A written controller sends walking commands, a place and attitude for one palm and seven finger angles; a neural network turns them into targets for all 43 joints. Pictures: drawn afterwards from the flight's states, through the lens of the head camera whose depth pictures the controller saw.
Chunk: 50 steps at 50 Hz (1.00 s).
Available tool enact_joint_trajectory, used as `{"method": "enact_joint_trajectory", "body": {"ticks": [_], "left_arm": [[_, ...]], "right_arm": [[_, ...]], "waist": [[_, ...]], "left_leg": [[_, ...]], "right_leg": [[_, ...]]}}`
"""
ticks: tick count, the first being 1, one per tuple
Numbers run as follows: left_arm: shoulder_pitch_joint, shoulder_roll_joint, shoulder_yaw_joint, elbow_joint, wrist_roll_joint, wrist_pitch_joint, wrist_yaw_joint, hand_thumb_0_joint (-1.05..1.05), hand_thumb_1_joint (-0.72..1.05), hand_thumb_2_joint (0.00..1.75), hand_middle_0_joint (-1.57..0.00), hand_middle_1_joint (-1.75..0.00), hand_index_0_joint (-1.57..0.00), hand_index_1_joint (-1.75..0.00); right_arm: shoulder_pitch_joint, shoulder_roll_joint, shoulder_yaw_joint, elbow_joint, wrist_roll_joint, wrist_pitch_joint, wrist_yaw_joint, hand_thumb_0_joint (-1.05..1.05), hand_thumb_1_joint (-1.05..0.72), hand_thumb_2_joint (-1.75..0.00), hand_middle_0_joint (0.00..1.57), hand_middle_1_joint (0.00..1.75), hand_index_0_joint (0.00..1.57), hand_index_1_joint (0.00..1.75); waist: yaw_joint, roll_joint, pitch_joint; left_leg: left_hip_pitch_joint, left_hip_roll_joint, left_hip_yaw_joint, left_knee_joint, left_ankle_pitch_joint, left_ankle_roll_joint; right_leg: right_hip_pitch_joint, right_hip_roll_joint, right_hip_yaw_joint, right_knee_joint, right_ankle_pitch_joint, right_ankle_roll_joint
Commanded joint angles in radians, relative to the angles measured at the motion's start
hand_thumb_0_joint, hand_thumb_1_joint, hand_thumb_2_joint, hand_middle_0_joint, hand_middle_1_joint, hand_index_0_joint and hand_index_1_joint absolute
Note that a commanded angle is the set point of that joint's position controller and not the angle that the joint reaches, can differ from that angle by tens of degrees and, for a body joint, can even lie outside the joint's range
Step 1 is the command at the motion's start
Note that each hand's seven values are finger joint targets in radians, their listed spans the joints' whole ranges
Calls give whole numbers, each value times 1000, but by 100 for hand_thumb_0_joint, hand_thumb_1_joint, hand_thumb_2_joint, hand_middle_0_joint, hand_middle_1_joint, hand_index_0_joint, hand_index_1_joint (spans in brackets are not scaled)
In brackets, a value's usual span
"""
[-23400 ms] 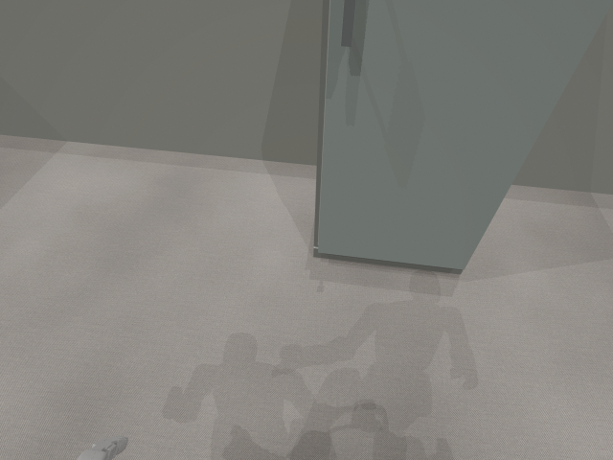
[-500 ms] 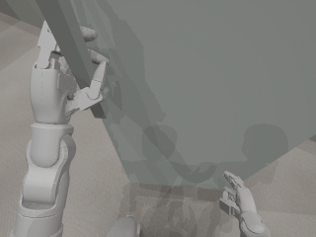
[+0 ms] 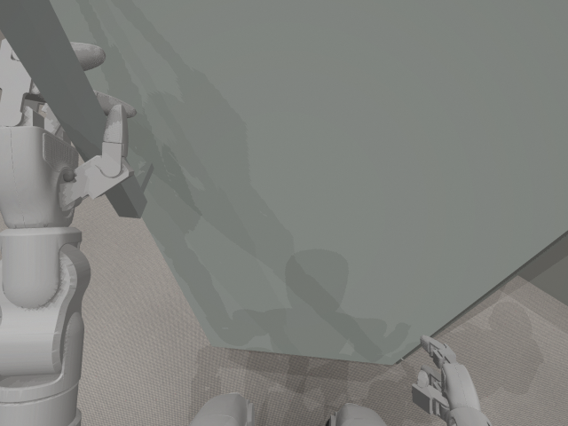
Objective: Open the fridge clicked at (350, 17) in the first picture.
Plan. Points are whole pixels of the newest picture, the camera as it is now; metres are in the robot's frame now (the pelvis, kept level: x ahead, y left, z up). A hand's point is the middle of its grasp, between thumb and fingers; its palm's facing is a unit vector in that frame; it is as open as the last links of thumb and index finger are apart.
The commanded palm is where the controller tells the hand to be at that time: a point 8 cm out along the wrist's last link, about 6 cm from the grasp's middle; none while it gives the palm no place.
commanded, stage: walk backward, drawing the door open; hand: left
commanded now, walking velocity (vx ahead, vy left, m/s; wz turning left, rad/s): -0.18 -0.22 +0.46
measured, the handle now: (94, 100) +0.35 +0.17 +0.28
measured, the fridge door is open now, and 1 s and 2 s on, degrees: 36 56 79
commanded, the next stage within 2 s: stop walking and hold the door back in 1.58 s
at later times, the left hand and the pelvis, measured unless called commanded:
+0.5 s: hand (98, 234) +0.23 +0.14 +0.25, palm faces +0.46 -0.86 -0.20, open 7.1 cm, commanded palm +0.18 +0.18 +0.25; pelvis -0.06 -0.12 +0.01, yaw +5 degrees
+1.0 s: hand (96, 367) +0.14 +0.12 +0.25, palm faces +0.59 -0.78 -0.19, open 7.1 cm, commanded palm +0.08 +0.15 +0.25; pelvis -0.15 -0.19 +0.01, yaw +9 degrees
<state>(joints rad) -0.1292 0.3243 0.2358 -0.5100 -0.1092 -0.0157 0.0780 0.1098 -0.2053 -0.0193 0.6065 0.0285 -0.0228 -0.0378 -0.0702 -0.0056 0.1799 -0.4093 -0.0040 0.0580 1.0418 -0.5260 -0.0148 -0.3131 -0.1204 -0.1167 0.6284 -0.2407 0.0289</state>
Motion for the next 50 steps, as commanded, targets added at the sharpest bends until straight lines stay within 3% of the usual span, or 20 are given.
{"method": "enact_joint_trajectory", "body": {"ticks": [1,2,3,4,6,9,20,22,24,25,28,32,33,35,36,40,46,48,49,50], "left_arm": [[-181,123,65,-229,12,-136,46,0,90,90,-45,-140,-45,-140],[-217,103,31,-246,13,-148,45,0,90,90,-45,-140,-45,-140],[-255,89,4,-264,18,-161,42,0,90,90,-45,-140,-45,-140],[-309,104,-4,-254,37,-163,39,0,90,90,-45,-140,-45,-140],[-367,137,16,-300,38,-175,31,0,90,90,-45,-140,-45,-140],[-298,140,26,-289,56,-169,48,0,90,90,-45,-140,-45,-140],[-300,222,131,-171,32,-152,44,0,90,90,-45,-140,-45,-140],[-347,268,170,-172,30,-167,37,0,90,90,-45,-140,-45,-140],[-342,363,258,-104,36,-171,39,0,90,90,-45,-140,-45,-140],[-286,326,235,-27,40,-158,46,0,90,90,-45,-140,-45,-140],[-282,349,320,-106,21,-162,68,0,90,90,-45,-140,-45,-140],[-198,345,314,-83,22,-190,82,0,90,90,-45,-140,-45,-140],[-226,330,290,-97,21,-200,84,0,90,90,-45,-140,-45,-140],[-213,289,247,-64,14,-199,78,0,90,90,-45,-140,-45,-140],[-288,282,220,-58,32,-197,62,0,90,90,-45,-140,-45,-140],[-396,394,283,-58,47,-202,69,0,90,90,-45,-140,-45,-140],[-427,368,263,16,26,-179,51,0,90,90,-45,-140,-45,-140],[-444,415,292,48,28,-179,44,0,90,90,-45,-140,-45,-140],[-443,451,308,79,26,-177,43,0,90,90,-45,-140,-45,-140],[-408,452,304,129,26,-170,50,0,90,90,-45,-140,-45,-140]], "right_arm": [[-53,-67,-20,-154,-8,-60,-21,0,-90,-90,20,30,20,30],[-58,-83,-34,-175,-7,-63,-25,0,-90,-90,20,30,20,30],[-79,-101,-44,-188,-13,-63,-21,0,-90,-90,20,30,20,30],[-47,-95,-39,-167,-8,-59,-6,0,-90,-90,20,30,20,30],[-70,-74,-18,-161,-25,-76,4,0,-90,-90,20,30,20,30],[-41,-109,-47,-130,5,-81,11,0,-90,-90,20,30,20,30],[-45,-104,-2,-145,14,-106,-5,0,-90,-90,20,30,20,30],[-47,-79,5,-155,19,-108,-4,0,-90,-90,20,30,20,30],[-56,-53,5,-178,22,-107,-9,0,-90,-90,20,30,20,30],[-49,-50,15,-150,17,-112,-8,0,-90,-90,20,30,20,30],[-104,-67,4,-165,21,-110,-25,0,-90,-90,20,30,20,30],[-71,-70,3,-126,4,-108,-43,0,-90,-90,20,30,20,30],[-63,-85,-17,-130,3,-112,-49,0,-90,-90,20,30,20,30],[-62,-138,-45,-140,8,-120,-41,0,-90,-90,20,30,20,30],[-23,-131,-35,-112,-3,-114,-23,0,-90,-90,20,30,20,30],[-28,-159,-42,-84,0,-149,-33,0,-90,-90,20,30,20,30],[-12,-154,-8,-104,10,-154,-37,0,-90,-90,20,30,20,30],[-9,-132,0,-110,10,-151,-38,0,-90,-90,20,30,20,30],[-9,-111,3,-122,15,-147,-41,0,-90,-90,20,30,20,30],[2,-121,3,-121,22,-147,-43,0,-90,-90,20,30,20,30]], "waist": [[27,-68,-359],[39,51,-362],[73,263,-344],[68,262,-364],[34,221,-360],[45,187,-370],[81,242,-399],[80,63,-423],[78,-291,-399],[85,-178,-392],[67,-272,-403],[42,-55,-436],[45,21,-446],[92,334,-405],[76,272,-419],[67,262,-375],[88,266,-429],[88,65,-437],[78,-165,-404],[83,-203,-381]], "left_leg": [[250,25,22,-599,251,13],[342,131,-105,-720,378,30],[438,358,-393,-775,692,97],[481,462,-487,-718,1063,173],[441,425,-500,-692,1167,158],[570,358,-289,-640,1042,172],[405,298,-177,-585,791,89],[346,187,-124,-440,557,32],[76,-6,-47,-46,-44,-22],[10,-6,-109,44,-63,-9],[23,20,-97,-49,-27,-9],[225,-11,10,-586,344,4],[315,34,-23,-663,505,8],[396,359,-366,-715,1007,120],[388,391,-397,-701,1122,181],[359,321,-302,-672,956,177],[265,245,-250,-628,599,97],[212,125,-155,-475,348,29],[125,13,-46,-285,131,-23],[58,-28,-89,-76,12,-22]], "right_leg": [[91,-129,27,-10,142,-137],[33,-73,7,135,72,-100],[-129,40,-1,284,-237,-46],[-180,75,72,438,-365,-24],[-206,85,159,597,-318,-21],[-251,88,120,519,-231,-17],[196,102,63,-232,33,4],[287,38,98,-389,244,-9],[275,-232,332,-294,816,-170],[297,-293,317,-272,943,-227],[307,-233,185,-200,707,-231],[270,-130,76,-40,533,-118],[220,-91,76,24,400,-90],[7,63,49,234,-233,-29],[-3,108,114,344,-385,-20],[-6,89,122,275,-261,-6],[263,99,76,-221,-34,-17],[306,-9,145,-361,142,-61],[263,-178,312,-356,336,-147],[200,-284,364,-330,532,-226]]}}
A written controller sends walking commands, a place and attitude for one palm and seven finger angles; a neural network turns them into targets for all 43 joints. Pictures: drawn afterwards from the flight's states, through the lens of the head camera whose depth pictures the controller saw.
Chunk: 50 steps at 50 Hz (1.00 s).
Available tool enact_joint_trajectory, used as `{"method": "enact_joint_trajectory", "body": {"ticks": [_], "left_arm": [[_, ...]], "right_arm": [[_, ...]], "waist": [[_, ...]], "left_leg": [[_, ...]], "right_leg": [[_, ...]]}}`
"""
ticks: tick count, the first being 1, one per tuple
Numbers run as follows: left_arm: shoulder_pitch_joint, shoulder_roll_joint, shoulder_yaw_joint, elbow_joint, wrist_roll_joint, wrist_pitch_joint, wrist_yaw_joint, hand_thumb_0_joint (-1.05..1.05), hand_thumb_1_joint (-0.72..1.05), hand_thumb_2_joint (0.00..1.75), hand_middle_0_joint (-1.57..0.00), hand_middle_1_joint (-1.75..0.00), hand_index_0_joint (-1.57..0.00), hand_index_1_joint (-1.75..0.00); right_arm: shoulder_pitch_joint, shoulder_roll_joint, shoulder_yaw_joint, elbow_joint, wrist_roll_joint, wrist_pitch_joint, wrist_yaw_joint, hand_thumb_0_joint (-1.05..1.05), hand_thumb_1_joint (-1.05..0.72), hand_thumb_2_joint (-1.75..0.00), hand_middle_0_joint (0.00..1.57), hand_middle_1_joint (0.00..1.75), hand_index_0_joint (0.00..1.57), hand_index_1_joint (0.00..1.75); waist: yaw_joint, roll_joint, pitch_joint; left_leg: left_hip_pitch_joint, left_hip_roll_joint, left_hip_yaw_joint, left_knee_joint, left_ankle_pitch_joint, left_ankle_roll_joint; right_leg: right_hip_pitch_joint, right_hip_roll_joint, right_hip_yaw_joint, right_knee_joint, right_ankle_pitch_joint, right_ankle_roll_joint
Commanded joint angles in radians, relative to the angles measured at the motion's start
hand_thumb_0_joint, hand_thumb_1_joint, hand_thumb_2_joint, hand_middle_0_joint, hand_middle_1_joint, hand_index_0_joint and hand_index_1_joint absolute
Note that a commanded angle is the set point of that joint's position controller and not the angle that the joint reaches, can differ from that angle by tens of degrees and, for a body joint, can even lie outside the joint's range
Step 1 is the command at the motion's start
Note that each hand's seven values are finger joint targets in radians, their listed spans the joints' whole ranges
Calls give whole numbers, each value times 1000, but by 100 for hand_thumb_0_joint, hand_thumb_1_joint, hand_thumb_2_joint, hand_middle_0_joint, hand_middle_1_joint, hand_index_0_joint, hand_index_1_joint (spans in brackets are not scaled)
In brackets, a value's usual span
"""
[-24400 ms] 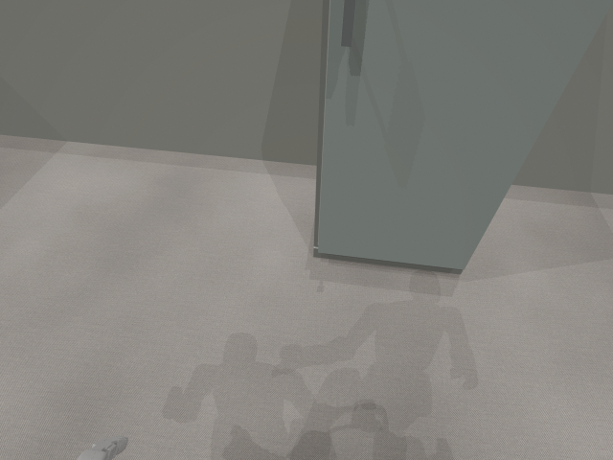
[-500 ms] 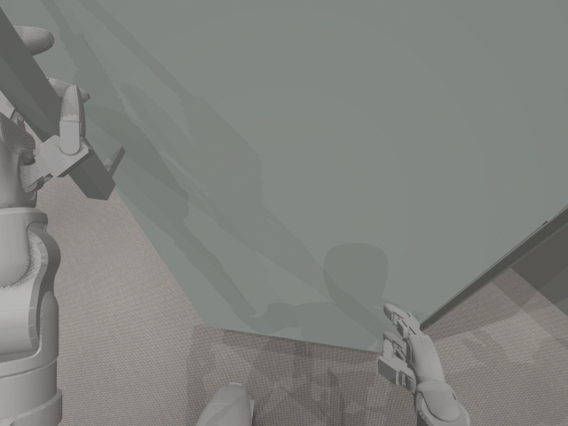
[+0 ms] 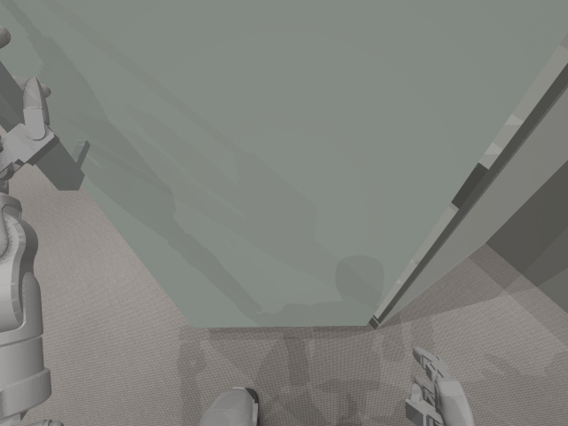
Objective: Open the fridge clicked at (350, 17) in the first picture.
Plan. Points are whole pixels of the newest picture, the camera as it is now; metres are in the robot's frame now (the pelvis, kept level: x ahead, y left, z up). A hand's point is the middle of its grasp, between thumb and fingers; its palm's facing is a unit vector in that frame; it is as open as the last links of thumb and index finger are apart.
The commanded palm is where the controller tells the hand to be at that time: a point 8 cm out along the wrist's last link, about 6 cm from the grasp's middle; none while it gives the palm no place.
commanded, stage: walk backward, drawing the door open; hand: left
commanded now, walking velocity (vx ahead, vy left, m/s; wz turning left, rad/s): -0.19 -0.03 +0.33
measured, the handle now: (11, 78) +0.37 +0.28 +0.27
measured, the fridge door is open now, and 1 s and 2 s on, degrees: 56 79 72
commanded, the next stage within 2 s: stop walking and hold the door back in 0.58 s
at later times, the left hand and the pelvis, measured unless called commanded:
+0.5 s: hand (10, 254) +0.21 +0.22 +0.25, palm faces +0.46 -0.87 -0.18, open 6.9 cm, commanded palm +0.16 +0.26 +0.24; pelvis -0.10 -0.04 +0.01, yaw +10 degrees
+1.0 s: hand (7, 353) +0.14 +0.18 +0.25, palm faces +0.47 -0.87 -0.15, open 6.8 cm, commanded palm +0.13 +0.24 +0.23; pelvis -0.19 -0.09 +0.01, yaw +22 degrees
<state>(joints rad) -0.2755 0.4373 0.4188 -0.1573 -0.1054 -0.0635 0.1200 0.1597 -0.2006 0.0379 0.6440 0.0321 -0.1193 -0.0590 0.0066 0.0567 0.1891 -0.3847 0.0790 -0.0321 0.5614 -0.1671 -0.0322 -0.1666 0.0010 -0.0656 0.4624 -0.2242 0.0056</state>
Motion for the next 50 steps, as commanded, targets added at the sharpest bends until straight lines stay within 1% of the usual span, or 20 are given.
{"method": "enact_joint_trajectory", "body": {"ticks": [1,6,9,10,11,12,13,16,22,24,25,27,28,31,35,39,42,46,48,50], "left_arm": [[-284,330,161,-238,22,-118,15,0,90,90,-45,-140,-45,-140],[-179,296,171,-279,27,-144,38,0,90,90,-45,-140,-45,-140],[-222,257,133,-322,21,-156,44,0,90,90,-45,-140,-45,-140],[-204,236,104,-322,8,-150,44,0,90,90,-45,-140,-45,-140],[-226,213,79,-375,3,-163,42,0,90,90,-45,-140,-45,-140],[-231,207,62,-412,6,-173,32,0,90,90,-45,-140,-45,-140],[-254,189,28,-418,28,-175,7,0,90,90,-45,-140,-45,-140],[-312,214,35,-438,42,-171,-5,0,90,90,-45,-140,-45,-140],[-259,151,1,-468,12,-141,-13,0,90,90,-45,-140,-45,-140],[-273,160,8,-460,13,-136,-16,0,90,90,-45,-140,-45,-140],[-262,188,21,-457,17,-129,-15,0,90,90,-45,-140,-45,-140],[-274,205,26,-422,6,-118,-12,0,90,90,-45,-140,-45,-140],[-259,176,50,-385,-1,-106,-8,0,90,90,-45,-140,-45,-140],[-187,114,-5,-422,5,-108,4,0,90,90,-45,-140,-45,-140],[-150,86,-42,-300,15,-94,28,0,90,90,-45,-140,-45,-140],[-387,65,-112,-188,36,-68,39,0,90,90,-45,-140,-45,-140],[-574,44,-193,-106,40,-58,31,0,90,90,-45,-140,-45,-140],[-759,-9,-295,103,52,-49,-4,0,90,90,-45,-140,-45,-140],[-881,40,-274,246,76,-64,-9,0,90,90,-45,-140,-45,-140],[-957,47,-275,359,75,-55,-18,0,90,90,-45,-140,-45,-140]], "right_arm": [[-29,-144,-79,-147,26,-54,-21,0,-90,-90,20,30,20,30],[-111,-94,-44,-156,-7,-40,-36,0,-90,-90,20,30,20,30],[-67,-103,-63,-139,-17,-37,-42,0,-90,-90,20,30,20,30],[-62,-118,-77,-144,-9,-35,-49,0,-90,-90,20,30,20,30],[-67,-134,-84,-160,-13,-39,-46,0,-90,-90,20,30,20,30],[-79,-148,-92,-170,-13,-44,-34,0,-90,-90,20,30,20,30],[-61,-138,-84,-153,-11,-33,-6,0,-90,-90,20,30,20,30],[-75,-142,-94,-133,-7,-54,8,0,-90,-90,20,30,20,30],[-77,-128,-78,-166,9,-54,16,0,-90,-90,20,30,20,30],[-91,-121,-63,-172,10,-46,16,0,-90,-90,20,30,20,30],[-75,-109,-56,-171,13,-38,15,0,-90,-90,20,30,20,30],[-81,-75,-52,-204,28,-38,9,0,-90,-90,20,30,20,30],[-49,-100,-85,-188,27,-41,2,0,-90,-90,20,30,20,30],[-126,-49,-48,-207,3,-27,-4,0,-90,-90,20,30,20,30],[-124,-45,-33,-183,-25,-7,-19,0,-90,-90,20,30,20,30],[-83,-67,-38,-160,-35,-1,-29,0,-90,-90,20,30,20,30],[-68,-93,-49,-156,-17,27,-36,0,-90,-90,20,30,20,30],[-78,-160,-69,-136,9,59,-13,0,-90,-90,20,30,20,30],[-115,-145,-52,-106,-8,62,-16,0,-90,-90,20,30,20,30],[-79,-161,-60,-89,9,74,-17,0,-90,-90,20,30,20,30]], "waist": [[1,-292,-429],[-8,-200,-408],[-26,-160,-451],[-31,-80,-434],[-21,41,-465],[8,257,-466],[5,265,-465],[-27,214,-401],[-5,223,-446],[7,159,-446],[0,52,-453],[-13,-315,-433],[-2,-351,-446],[-12,-197,-407],[4,-204,-405],[13,-257,-474],[-9,-186,-519],[13,47,-473],[-5,218,-367],[8,118,-334]], "left_leg": [[17,-88,-53,528,-333,3],[27,-81,28,254,-314,21],[160,-94,82,-85,-59,24],[238,-74,85,-194,95,27],[311,36,-26,-245,308,55],[420,221,-243,-233,717,127],[461,284,-293,-182,917,185],[451,221,-289,-146,823,188],[357,177,-244,-143,503,157],[287,143,-241,-94,350,123],[267,84,-198,-33,243,91],[49,-102,17,315,-330,6],[1,-109,-23,496,-362,7],[-29,-95,12,532,-345,0],[-18,-94,117,308,-339,16],[75,-115,161,-23,-211,30],[262,-87,152,-296,62,45],[394,144,-27,-223,325,152],[259,207,-141,-286,110,213],[179,196,-145,-258,-85,218]], "right_leg": [[41,-432,273,-134,453,-220],[128,-353,73,13,583,-169],[125,-308,61,117,520,-123],[95,-268,30,191,461,-92],[25,-188,-8,289,288,-54],[-145,-71,-35,407,-101,1],[-198,-30,17,461,-393,11],[-216,-14,47,400,-286,13],[15,4,45,67,-151,3],[144,-14,49,-137,25,3],[200,-61,71,-220,154,-5],[229,-351,238,-125,661,-153],[192,-405,225,-97,695,-196],[167,-368,137,-51,638,-212],[209,-361,83,-39,663,-189],[279,-326,148,-45,625,-138],[266,-264,114,60,525,-60],[29,-84,-4,135,129,14],[-38,-50,-24,219,-270,9],[-7,-33,-9,154,-259,-2]]}}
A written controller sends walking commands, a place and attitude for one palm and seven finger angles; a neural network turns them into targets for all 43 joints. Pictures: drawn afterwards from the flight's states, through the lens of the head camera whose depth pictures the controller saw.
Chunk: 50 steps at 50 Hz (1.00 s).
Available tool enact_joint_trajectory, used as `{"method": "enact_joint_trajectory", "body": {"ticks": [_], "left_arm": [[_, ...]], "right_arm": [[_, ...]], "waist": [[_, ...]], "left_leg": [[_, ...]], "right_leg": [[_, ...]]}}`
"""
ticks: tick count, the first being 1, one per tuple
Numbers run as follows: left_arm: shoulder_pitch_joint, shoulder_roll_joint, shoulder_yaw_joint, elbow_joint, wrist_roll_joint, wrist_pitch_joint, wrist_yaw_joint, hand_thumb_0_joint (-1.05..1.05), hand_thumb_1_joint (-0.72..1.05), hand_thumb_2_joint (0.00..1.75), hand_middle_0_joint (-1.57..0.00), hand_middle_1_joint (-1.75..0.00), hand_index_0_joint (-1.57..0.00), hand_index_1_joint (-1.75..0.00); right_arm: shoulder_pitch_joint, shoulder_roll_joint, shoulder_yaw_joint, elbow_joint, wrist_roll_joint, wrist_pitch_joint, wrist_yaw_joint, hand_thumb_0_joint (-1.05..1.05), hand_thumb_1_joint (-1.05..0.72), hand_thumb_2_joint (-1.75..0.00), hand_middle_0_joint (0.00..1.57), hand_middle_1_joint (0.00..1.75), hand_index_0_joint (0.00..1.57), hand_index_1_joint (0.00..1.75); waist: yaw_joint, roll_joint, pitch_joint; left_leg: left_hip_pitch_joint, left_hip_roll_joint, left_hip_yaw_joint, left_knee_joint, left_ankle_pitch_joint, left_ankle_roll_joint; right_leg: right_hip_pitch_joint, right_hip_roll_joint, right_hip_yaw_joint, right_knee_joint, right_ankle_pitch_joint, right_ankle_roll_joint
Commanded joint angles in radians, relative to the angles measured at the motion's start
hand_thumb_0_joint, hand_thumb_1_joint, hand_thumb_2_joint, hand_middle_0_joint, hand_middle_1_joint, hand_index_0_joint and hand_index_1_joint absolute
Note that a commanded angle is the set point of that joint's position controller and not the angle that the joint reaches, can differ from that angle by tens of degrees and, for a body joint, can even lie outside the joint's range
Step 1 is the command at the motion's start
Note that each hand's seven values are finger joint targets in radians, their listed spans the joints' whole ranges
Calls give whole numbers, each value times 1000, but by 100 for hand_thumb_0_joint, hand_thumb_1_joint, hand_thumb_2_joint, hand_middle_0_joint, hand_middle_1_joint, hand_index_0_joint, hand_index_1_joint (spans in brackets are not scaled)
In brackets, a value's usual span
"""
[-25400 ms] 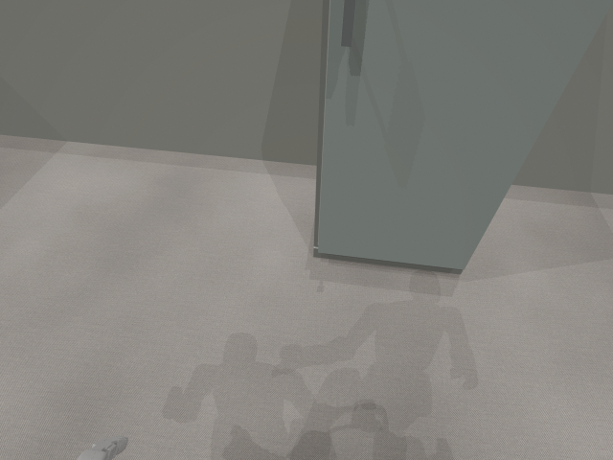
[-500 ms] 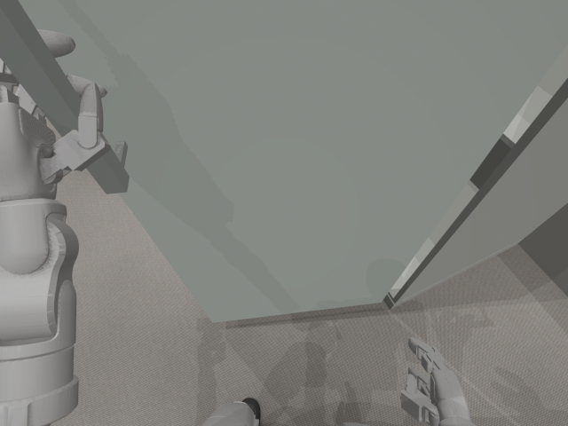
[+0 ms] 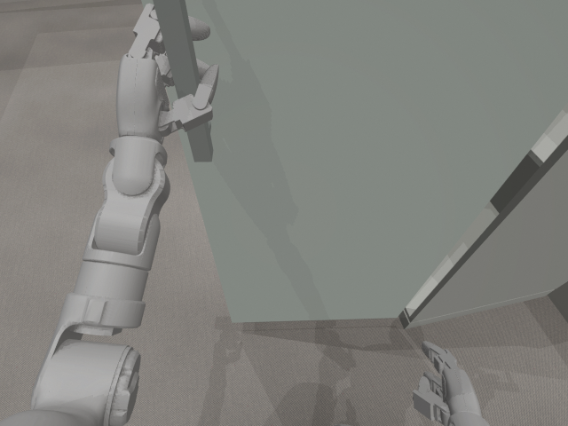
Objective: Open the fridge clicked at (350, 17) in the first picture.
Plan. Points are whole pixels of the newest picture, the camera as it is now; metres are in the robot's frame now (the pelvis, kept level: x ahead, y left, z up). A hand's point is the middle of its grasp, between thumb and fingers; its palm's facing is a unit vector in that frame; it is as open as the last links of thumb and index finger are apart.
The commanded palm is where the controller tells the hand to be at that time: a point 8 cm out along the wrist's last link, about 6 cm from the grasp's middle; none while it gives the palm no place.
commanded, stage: stop walking and hold the door back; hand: left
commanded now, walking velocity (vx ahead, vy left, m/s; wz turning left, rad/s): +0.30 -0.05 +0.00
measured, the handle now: (188, 60) +0.45 +0.15 +0.26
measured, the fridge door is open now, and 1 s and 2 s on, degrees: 79 72 75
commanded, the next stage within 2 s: loosen the grip on the handle in 0.70 s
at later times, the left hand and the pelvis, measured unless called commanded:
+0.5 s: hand (206, 77) +0.45 +0.13 +0.24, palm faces +0.10 -0.99 -0.12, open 6.2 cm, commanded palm +0.42 +0.17 +0.22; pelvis -0.01 +0.00 +0.00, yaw +2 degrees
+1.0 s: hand (191, 53) +0.47 +0.15 +0.26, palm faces +0.15 -0.99 -0.05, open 8.0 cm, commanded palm +0.41 +0.19 +0.25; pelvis +0.02 -0.03 +0.00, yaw +3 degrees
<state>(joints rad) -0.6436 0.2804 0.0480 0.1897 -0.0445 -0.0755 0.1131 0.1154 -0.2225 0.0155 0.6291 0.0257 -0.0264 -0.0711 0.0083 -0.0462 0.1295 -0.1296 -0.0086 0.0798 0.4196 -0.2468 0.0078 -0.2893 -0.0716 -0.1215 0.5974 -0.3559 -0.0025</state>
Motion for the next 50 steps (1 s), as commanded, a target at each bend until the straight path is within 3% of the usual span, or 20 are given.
{"method": "enact_joint_trajectory", "body": {"ticks": [1,3,5,7,13,14,16,18,21,23,25,28,33,39,40,41,42,43,46,50], "left_arm": [[-633,190,85,51,8,-47,-19,0,90,90,-45,-140,-45,-140],[-655,168,72,175,0,-50,-34,0,90,90,-45,-140,-45,-140],[-676,133,33,278,-18,-36,-48,0,90,90,-45,-140,-45,-140],[-779,140,40,362,-14,-38,-58,0,90,90,-45,-140,-45,-140],[-797,203,104,435,-11,-96,-49,0,90,90,-45,-140,-45,-140],[-791,184,102,420,-12,-112,-55,0,90,90,-45,-140,-45,-140],[-833,81,26,385,-35,-121,-73,0,90,90,-45,-140,-45,-140],[-854,94,35,375,-22,-135,-76,0,90,90,-45,-140,-45,-140],[-771,153,90,338,-18,-144,-72,0,90,90,-45,-140,-45,-140],[-715,72,41,267,-14,-144,-89,0,90,90,-45,-140,-45,-140],[-647,52,15,247,-17,-129,-93,0,90,90,-45,-140,-45,-140],[-669,128,64,188,-37,-114,-72,0,90,90,-45,-140,-45,-140],[-644,110,59,120,-31,-117,-59,0,90,90,-45,-140,-45,-140],[-637,63,12,156,-31,-97,-55,0,90,90,-45,-140,-45,-140],[-1379,812,463,-38,119,-144,-23,0,90,90,-45,-140,-45,-140],[-1136,461,318,374,148,-28,-98,0,78,84,-45,-140,-45,-140],[-919,329,260,381,62,-10,-77,0,66,78,-45,-140,-45,-140],[-852,282,260,321,41,5,-89,0,54,73,-45,-140,-45,-140],[-805,199,216,305,-58,-7,-135,0,17,55,-45,-140,-45,-140],[-638,158,137,301,25,-81,-92,0,-31,32,-45,-140,-45,-140]], "right_arm": [[-27,-145,-37,-70,19,-18,-6,0,-90,-90,20,30,20,30],[9,-140,-47,-54,22,-23,-7,0,-90,-90,20,30,20,30],[38,-128,-60,-43,32,-31,-9,0,-90,-90,20,30,20,30],[58,-124,-49,-3,11,-52,-18,0,-90,-90,20,30,20,30],[118,-127,-27,36,1,-102,-38,0,-90,-90,20,30,20,30],[115,-141,-33,28,4,-112,-36,0,-90,-90,20,30,20,30],[99,-160,-32,9,16,-118,-20,0,-90,-90,20,30,20,30],[76,-127,-18,21,3,-126,-16,0,-90,-90,20,30,20,30],[95,-163,-31,15,13,-115,-3,0,-90,-90,20,30,20,30],[95,-151,-33,-8,24,-120,2,0,-90,-90,20,30,20,30],[88,-128,-29,-19,25,-117,2,0,-90,-90,20,30,20,30],[90,-133,-46,-17,27,-106,0,0,-90,-90,20,30,20,30],[55,-130,-35,-23,18,-105,-8,0,-90,-90,20,30,20,30],[46,-130,-35,-32,24,-89,-11,0,-90,-90,20,30,20,30],[158,-71,28,-111,30,-129,-12,0,-90,-90,20,30,20,30],[134,-109,-110,14,-54,-177,1,0,-90,-90,20,30,20,30],[195,-146,-77,-16,-17,-174,15,0,-90,-90,20,30,20,30],[175,-165,-72,-32,-16,-166,13,0,-90,-90,20,30,20,30],[123,-145,-44,-37,-12,-167,20,0,-90,-90,20,30,20,30],[134,-147,-51,-59,-13,-151,52,0,-90,-90,20,30,20,30]], "waist": [[16,151,-290],[21,-68,-311],[16,-315,-257],[-3,-125,-260],[-20,-50,-337],[-18,31,-345],[-11,221,-325],[-22,169,-270],[4,49,-336],[-3,41,-396],[-31,-8,-416],[-23,-106,-362],[-20,28,-433],[-24,8,-416],[5,91,-377],[-69,-116,-716],[-71,-233,-662],[-53,-190,-721],[-27,155,-561],[-47,84,-361]], "left_leg": [[-98,253,-226,-41,14,157],[-207,91,-90,173,-76,77],[-389,-6,-90,481,-244,21],[-314,31,-113,560,-182,19],[22,16,40,-2,-14,29],[70,61,-25,-62,-7,44],[136,306,-377,-154,99,159],[84,379,-482,-188,195,233],[123,286,-218,13,541,159],[81,187,-99,100,478,80],[-89,114,-58,105,256,30],[-79,85,-69,48,75,7],[95,151,-84,2,349,37],[105,153,-75,19,356,35],[51,145,-91,-79,163,43],[0,15,-15,14,397,24],[10,23,-25,37,466,34],[54,27,-28,21,482,24],[103,13,-30,23,413,9],[-8,22,-29,34,335,31]], "right_leg": [[183,39,64,-74,-62,2],[304,-26,224,-259,-49,-42],[272,-250,562,-411,-240,-152],[92,-239,490,-416,-426,-155],[42,-105,176,-189,-211,-97],[17,-67,165,-108,-155,-76],[-128,70,60,170,-112,-10],[-155,24,132,296,-163,-3],[36,27,106,-50,-20,-9],[238,24,134,-229,274,-22],[394,-96,286,-220,471,-60],[273,-119,313,-238,278,-70],[209,-46,192,-152,427,-12],[169,-42,195,-160,449,-10],[156,40,195,-143,-21,18],[250,56,176,-139,508,-59],[290,52,125,-94,702,-39],[278,58,127,-92,710,-32],[200,56,143,-144,597,-46],[117,70,121,-165,527,-40]]}}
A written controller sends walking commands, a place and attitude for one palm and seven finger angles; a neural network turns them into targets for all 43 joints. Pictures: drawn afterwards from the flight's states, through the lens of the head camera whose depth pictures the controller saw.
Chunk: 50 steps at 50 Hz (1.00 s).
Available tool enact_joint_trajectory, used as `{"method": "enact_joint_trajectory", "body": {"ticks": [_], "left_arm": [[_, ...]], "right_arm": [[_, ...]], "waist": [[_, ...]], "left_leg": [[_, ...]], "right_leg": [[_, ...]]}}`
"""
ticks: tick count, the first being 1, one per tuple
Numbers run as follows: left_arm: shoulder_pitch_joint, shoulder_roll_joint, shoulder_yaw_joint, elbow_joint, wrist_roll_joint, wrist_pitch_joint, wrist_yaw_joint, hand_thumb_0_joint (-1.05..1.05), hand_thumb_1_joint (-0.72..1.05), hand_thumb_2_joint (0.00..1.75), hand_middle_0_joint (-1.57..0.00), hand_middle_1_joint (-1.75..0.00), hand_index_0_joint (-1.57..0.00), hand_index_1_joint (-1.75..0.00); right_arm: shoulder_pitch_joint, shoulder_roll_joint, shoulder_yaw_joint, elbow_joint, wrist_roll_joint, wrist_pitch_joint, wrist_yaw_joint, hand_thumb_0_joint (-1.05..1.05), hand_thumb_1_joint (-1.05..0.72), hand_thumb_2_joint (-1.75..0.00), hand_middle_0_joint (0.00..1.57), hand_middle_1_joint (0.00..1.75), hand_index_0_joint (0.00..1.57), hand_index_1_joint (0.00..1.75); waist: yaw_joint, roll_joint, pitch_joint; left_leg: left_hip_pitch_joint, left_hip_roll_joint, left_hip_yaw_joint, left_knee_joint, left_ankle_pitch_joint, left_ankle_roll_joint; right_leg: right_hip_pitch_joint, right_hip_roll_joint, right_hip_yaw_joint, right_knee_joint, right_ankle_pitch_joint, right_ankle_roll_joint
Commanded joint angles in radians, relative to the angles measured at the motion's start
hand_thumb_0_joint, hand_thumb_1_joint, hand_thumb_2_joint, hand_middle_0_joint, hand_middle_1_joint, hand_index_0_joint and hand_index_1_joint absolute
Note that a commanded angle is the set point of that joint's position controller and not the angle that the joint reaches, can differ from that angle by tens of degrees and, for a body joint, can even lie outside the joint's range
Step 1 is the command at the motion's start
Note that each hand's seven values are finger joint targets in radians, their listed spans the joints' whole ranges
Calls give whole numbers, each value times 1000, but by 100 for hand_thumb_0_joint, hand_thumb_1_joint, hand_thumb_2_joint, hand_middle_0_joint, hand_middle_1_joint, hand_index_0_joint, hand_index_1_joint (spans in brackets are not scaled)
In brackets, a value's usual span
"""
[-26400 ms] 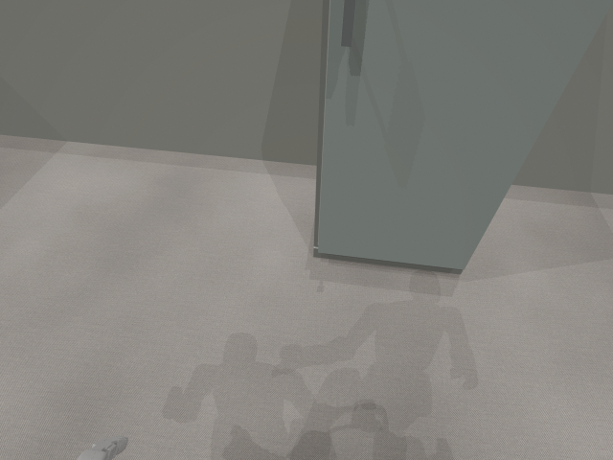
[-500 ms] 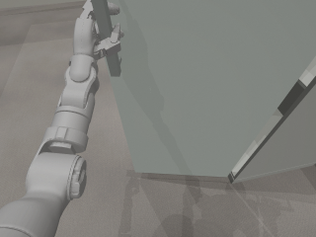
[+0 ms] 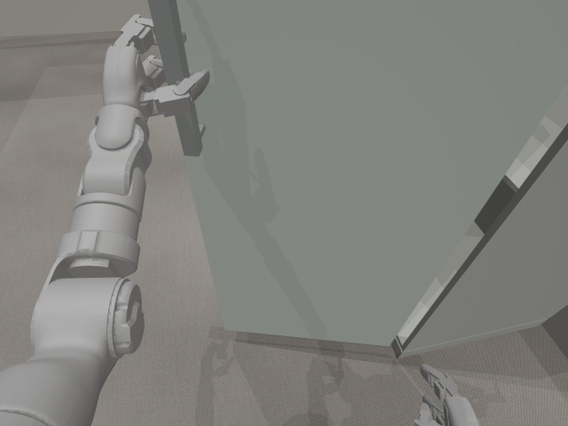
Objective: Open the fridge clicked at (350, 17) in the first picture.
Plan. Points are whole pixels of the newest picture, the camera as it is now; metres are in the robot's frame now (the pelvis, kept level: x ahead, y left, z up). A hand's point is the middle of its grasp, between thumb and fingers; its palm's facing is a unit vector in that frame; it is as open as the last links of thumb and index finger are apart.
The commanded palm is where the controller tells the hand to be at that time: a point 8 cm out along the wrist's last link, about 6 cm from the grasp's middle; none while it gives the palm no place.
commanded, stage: loosen the grip on the handle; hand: left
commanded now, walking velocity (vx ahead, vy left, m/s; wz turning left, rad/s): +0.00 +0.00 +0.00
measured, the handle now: (182, 66) +0.51 +0.16 +0.26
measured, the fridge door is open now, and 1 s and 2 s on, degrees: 72 75 75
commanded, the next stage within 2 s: slip the hand off the handle in 0.38 s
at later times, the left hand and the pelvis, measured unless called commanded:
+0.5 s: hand (151, 94) +0.42 +0.18 +0.27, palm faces +0.14 -0.98 -0.11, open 14.6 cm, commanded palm +0.39 +0.23 +0.27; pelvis -0.01 +0.01 +0.00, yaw +0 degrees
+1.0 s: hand (96, 92) +0.42 +0.24 +0.27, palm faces +0.14 -0.98 -0.11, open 14.7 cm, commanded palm +0.39 +0.29 +0.27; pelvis -0.01 +0.04 +0.01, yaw +0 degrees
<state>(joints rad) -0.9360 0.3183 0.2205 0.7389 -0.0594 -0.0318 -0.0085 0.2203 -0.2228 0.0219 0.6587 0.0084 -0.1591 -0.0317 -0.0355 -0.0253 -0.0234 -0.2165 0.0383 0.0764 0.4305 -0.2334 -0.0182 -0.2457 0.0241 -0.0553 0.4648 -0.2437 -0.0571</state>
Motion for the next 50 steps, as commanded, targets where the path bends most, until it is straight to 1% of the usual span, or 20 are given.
{"method": "enact_joint_trajectory", "body": {"ticks": [1,4,7,9,10,11,13,17,19,23,24,26,29,32,35,36,41,43,46,50], "left_arm": [[-285,115,-45,-266,47,-133,35,0,-43,26,-44,-138,-44,-138],[-210,139,-18,-395,22,-137,27,0,-55,20,-40,-133,-40,-133],[-231,151,-24,-440,-2,-102,1,0,-55,20,-36,-128,-36,-128],[-247,161,-25,-437,-10,-63,-3,0,-55,20,-33,-125,-33,-125],[-382,406,145,-510,1,-57,12,0,-55,20,-32,-123,-32,-123],[-472,385,108,-510,15,-40,15,0,-55,20,-30,-122,-30,-122],[-449,298,69,-485,-8,-21,18,0,-55,20,-28,-118,-28,-118],[-359,300,92,-540,-29,-52,7,0,-55,20,-25,-115,-25,-115],[-286,300,105,-525,-41,-60,-1,0,-55,20,-25,-115,-25,-115],[-235,275,76,-434,-43,-37,-8,0,-55,20,-25,-115,-25,-115],[-264,322,102,-483,-40,-29,-11,0,-55,20,-25,-115,-25,-115],[-301,334,95,-445,-35,0,-14,0,-55,20,-25,-115,-25,-115],[-324,276,37,-389,-46,25,-37,0,-55,20,-25,-115,-25,-115],[-373,299,51,-451,-51,-12,-48,0,-55,20,-25,-115,-25,-115],[-389,264,19,-467,-60,-54,-62,0,-55,20,-25,-115,-25,-115],[-361,270,31,-443,-65,-59,-65,0,-55,20,-25,-115,-25,-115],[-385,300,40,-357,-56,-33,-72,0,-55,20,-25,-115,-25,-115],[-407,289,30,-387,-56,-32,-73,0,-55,20,-25,-115,-25,-115],[-366,349,90,-434,-61,-55,-76,0,-55,20,-25,-115,-25,-115],[-288,378,134,-449,-75,-72,-100,0,-55,20,-25,-115,-25,-115]], "right_arm": [[38,-154,-65,-97,6,-14,19,0,-90,-90,20,30,20,30],[24,-164,-79,-124,14,7,19,0,-90,-90,20,30,20,30],[18,-166,-81,-114,26,21,8,0,-90,-90,20,30,20,30],[14,-169,-79,-101,31,31,-2,0,-90,-90,20,30,20,30],[5,-192,-78,-90,28,37,-16,0,-90,-90,20,30,20,30],[-6,-173,-74,-86,23,43,-19,0,-90,-90,20,30,20,30],[7,-157,-71,-66,27,43,-21,0,-90,-90,20,30,20,30],[14,-156,-72,-60,24,31,-21,0,-90,-90,20,30,20,30],[11,-161,-69,-62,25,31,-21,0,-90,-90,20,30,20,30],[-3,-171,-65,-55,30,35,-24,0,-90,-90,20,30,20,30],[-19,-173,-65,-64,32,36,-26,0,-90,-90,20,30,20,30],[-21,-173,-60,-58,33,43,-35,0,-90,-90,20,30,20,30],[-24,-170,-52,-54,39,46,-45,0,-90,-90,20,30,20,30],[-20,-167,-53,-61,38,35,-48,0,-90,-90,20,30,20,30],[-24,-160,-46,-61,38,25,-49,0,-90,-90,20,30,20,30],[-14,-163,-46,-55,38,23,-49,0,-90,-90,20,30,20,30],[-10,-175,-39,-42,39,28,-58,0,-90,-90,20,30,20,30],[-12,-171,-38,-50,38,25,-58,0,-90,-90,20,30,20,30],[5,-174,-44,-55,34,22,-59,0,-90,-90,20,30,20,30],[14,-176,-45,-59,33,20,-60,0,-90,-90,20,30,20,30]], "waist": [[-5,-15,-214],[10,-84,-327],[-1,-60,-337],[-10,-50,-292],[16,-24,-353],[-2,10,-360],[-7,9,-335],[25,83,-403],[25,27,-364],[6,-62,-231],[20,-31,-261],[7,-6,-244],[-19,-24,-179],[-7,43,-264],[-12,90,-273],[-7,56,-266],[-15,53,-213],[-13,81,-244],[12,88,-329],[28,51,-331]], "left_leg": [[65,-24,-26,20,302,63],[73,-33,-17,4,268,67],[92,-37,-10,-8,233,68],[76,-39,-7,-16,187,69],[85,-41,-9,-25,190,73],[76,-44,-5,-37,183,76],[78,-42,-8,-36,183,69],[121,-44,-13,-36,270,59],[98,-44,-13,-40,254,61],[60,-42,-10,-62,156,68],[74,-43,-9,-68,146,69],[86,-42,-14,-75,134,71],[93,-36,-27,-83,87,68],[152,-37,-42,-79,140,65],[191,-35,-55,-74,189,58],[184,-33,-61,-72,184,58],[154,-29,-75,-96,153,51],[181,-26,-82,-95,184,45],[226,-20,-85,-84,295,36],[225,-13,-76,-74,400,29]], "right_leg": [[76,-24,50,-27,415,24],[158,-28,62,-20,447,41],[165,-30,76,-45,421,52],[143,-32,85,-73,366,59],[196,-32,97,-85,341,56],[210,-38,111,-92,338,59],[213,-41,112,-105,353,59],[275,-41,100,-75,498,47],[263,-40,94,-77,498,53],[174,-31,81,-119,317,60],[185,-32,87,-128,274,55],[161,-29,85,-142,221,50],[100,-22,73,-169,129,47],[121,-13,61,-150,165,32],[103,-6,52,-139,203,26],[101,-6,47,-139,196,27],[77,-9,37,-149,154,25],[80,-7,35,-142,171,21],[126,-3,32,-126,248,17],[162,1,30,-111,335,19]]}}
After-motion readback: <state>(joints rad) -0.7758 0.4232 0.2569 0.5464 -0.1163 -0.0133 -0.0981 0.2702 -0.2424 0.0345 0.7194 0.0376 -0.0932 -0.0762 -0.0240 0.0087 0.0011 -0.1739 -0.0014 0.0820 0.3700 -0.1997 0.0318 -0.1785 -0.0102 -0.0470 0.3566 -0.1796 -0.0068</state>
